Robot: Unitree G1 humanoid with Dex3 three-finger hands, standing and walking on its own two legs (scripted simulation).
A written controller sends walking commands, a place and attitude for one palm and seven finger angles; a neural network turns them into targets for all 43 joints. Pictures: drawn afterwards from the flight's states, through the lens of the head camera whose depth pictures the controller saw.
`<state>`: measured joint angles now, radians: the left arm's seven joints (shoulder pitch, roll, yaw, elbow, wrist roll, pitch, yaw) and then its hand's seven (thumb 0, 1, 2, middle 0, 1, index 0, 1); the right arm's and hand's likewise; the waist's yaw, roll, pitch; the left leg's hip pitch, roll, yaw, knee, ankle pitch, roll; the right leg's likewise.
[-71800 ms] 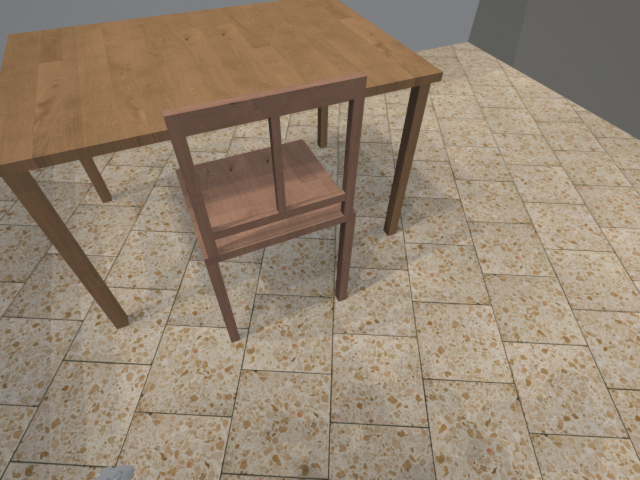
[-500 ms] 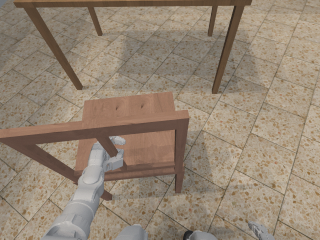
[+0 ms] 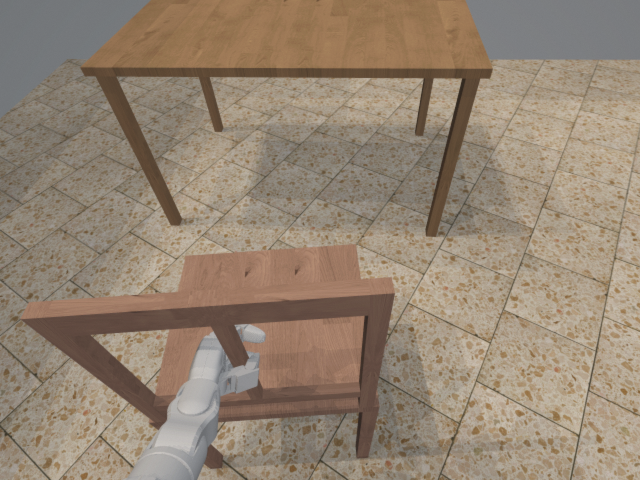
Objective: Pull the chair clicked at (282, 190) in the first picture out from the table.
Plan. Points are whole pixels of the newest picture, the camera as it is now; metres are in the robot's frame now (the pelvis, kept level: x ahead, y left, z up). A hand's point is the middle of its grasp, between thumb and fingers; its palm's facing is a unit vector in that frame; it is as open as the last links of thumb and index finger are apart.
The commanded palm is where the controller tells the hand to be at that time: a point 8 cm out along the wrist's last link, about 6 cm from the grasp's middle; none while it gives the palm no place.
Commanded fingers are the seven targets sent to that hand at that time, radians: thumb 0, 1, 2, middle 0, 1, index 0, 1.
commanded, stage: stop walking, hand still on the chair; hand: left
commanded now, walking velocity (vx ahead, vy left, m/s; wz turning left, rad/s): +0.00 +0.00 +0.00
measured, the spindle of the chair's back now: (241, 362) +0.30 +0.14 -0.09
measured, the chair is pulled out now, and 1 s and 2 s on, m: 0.66 0.66 0.66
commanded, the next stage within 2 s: open the thumb and straighten the fingers in 0.42 s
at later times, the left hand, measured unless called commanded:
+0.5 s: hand (251, 370) +0.28 +0.12 -0.06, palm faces -0.04 -0.99 -0.16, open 5.4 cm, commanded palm +0.26 +0.18 -0.05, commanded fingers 0.00 0.90 0.90 -0.50 -1.45 -0.50 -1.45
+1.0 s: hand (239, 361) +0.29 +0.14 -0.06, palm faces -0.01 -0.99 -0.15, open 13.9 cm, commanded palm +0.26 +0.19 -0.04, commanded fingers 0.00 -0.55 0.20 -0.12 -0.36 -0.12 -0.36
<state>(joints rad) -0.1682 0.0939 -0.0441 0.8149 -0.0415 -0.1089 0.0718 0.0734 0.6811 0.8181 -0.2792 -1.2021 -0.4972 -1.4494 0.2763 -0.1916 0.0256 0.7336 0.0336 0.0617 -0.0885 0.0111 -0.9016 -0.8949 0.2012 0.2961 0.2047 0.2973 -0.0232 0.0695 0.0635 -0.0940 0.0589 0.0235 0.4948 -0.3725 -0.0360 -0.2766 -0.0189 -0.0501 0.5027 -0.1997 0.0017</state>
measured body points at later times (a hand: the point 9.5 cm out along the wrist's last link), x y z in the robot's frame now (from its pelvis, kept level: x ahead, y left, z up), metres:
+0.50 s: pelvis +0.00 +0.01 +0.00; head +0.02 -0.01 +0.45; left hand +0.27 +0.17 -0.05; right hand +0.13 -0.24 -0.12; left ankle -0.07 +0.14 -0.73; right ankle +0.04 -0.12 -0.73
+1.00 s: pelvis -0.01 +0.01 -0.02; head +0.04 -0.02 +0.43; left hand +0.28 +0.19 -0.05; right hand +0.11 -0.26 -0.13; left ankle -0.07 +0.14 -0.73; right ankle +0.05 -0.12 -0.73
